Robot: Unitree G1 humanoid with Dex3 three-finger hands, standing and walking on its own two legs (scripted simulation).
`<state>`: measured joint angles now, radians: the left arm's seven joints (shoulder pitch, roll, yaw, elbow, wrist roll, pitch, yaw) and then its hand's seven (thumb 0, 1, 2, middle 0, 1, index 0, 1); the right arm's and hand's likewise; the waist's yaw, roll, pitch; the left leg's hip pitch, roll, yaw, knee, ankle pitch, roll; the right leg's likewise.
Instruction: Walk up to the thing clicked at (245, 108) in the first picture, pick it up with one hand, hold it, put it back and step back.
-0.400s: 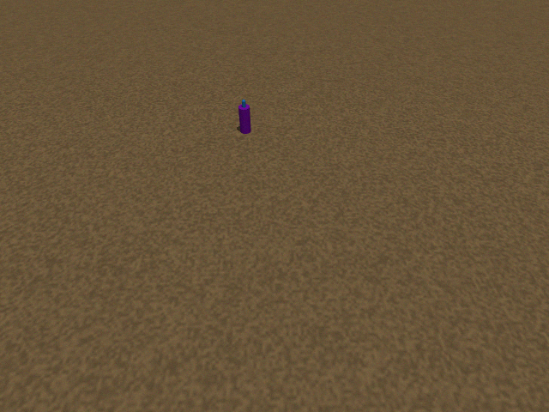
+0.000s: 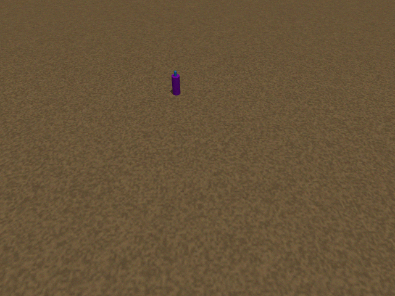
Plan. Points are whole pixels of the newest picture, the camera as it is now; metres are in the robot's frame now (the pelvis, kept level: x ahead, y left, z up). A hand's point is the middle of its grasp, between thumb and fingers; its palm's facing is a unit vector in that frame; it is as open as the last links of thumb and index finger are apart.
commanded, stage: stand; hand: left
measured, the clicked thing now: (175, 82) +1.87 +0.23 -0.67
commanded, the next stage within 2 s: walk up in 0.72 s
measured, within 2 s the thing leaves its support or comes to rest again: neither
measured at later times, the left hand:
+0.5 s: hand out of the picture +0.07 +0.25 -0.15, palm faces -0.01 -0.94 -0.34, open 7.4 cm
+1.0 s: hand out of the picture +0.09 +0.27 -0.14, palm faces +0.03 -0.91 -0.40, open 7.4 cm
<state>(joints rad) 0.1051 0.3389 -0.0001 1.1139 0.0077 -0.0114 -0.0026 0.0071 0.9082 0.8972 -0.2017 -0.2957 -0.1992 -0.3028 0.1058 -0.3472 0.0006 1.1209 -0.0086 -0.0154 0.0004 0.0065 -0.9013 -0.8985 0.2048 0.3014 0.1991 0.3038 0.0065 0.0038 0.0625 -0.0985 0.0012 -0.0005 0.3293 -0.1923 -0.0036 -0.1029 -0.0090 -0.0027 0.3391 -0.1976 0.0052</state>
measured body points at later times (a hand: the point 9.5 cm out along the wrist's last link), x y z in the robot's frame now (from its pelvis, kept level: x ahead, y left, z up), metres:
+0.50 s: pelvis +0.00 +0.00 +0.00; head +0.01 -0.01 +0.45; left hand +0.07 +0.30 -0.13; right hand +0.08 -0.30 -0.13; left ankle -0.01 +0.12 -0.75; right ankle -0.01 -0.12 -0.75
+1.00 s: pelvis +0.05 -0.02 -0.01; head +0.05 -0.03 +0.44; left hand +0.08 +0.32 -0.12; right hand +0.12 -0.35 -0.14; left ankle +0.01 +0.11 -0.71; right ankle -0.01 -0.12 -0.75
